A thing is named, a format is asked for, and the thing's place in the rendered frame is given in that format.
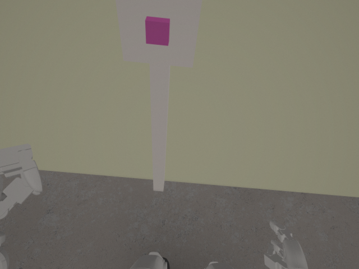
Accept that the button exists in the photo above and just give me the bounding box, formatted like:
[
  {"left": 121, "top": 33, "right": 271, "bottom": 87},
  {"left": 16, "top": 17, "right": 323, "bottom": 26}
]
[{"left": 145, "top": 16, "right": 170, "bottom": 46}]

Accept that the panel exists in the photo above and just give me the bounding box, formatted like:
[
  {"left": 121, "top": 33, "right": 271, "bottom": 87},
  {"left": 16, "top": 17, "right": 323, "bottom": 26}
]
[{"left": 116, "top": 0, "right": 202, "bottom": 192}]

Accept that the robot left thigh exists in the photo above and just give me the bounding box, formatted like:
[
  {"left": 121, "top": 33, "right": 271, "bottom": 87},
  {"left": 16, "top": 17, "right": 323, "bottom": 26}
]
[{"left": 130, "top": 255, "right": 167, "bottom": 269}]

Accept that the robot left hand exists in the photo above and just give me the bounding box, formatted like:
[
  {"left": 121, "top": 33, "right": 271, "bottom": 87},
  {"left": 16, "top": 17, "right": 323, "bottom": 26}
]
[{"left": 0, "top": 143, "right": 43, "bottom": 219}]

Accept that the robot right hand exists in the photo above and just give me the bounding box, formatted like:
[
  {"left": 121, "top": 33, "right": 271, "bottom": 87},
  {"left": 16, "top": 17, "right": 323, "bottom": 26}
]
[{"left": 264, "top": 220, "right": 308, "bottom": 269}]

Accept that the left robot shin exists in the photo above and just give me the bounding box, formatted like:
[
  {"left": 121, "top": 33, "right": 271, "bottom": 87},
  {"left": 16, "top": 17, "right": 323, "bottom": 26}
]
[{"left": 149, "top": 252, "right": 163, "bottom": 259}]

